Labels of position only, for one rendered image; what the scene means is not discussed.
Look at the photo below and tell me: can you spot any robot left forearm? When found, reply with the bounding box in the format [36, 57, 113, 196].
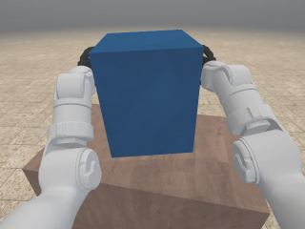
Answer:
[38, 66, 96, 187]

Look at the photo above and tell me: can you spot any right robot upper arm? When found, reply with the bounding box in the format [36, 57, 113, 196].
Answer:
[232, 129, 305, 229]

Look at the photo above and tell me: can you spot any pedestal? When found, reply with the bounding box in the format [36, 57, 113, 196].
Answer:
[22, 103, 271, 229]

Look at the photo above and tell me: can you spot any left robot upper arm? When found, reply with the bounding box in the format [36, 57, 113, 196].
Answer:
[0, 147, 102, 229]

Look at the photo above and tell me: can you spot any robot right forearm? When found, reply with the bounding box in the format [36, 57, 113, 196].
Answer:
[201, 60, 303, 169]

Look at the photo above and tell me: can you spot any left robot hand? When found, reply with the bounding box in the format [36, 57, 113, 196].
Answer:
[77, 46, 95, 86]

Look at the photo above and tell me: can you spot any right robot hand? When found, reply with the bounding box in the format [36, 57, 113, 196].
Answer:
[200, 45, 216, 85]

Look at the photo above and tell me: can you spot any carton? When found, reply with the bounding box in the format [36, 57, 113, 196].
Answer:
[89, 30, 204, 158]

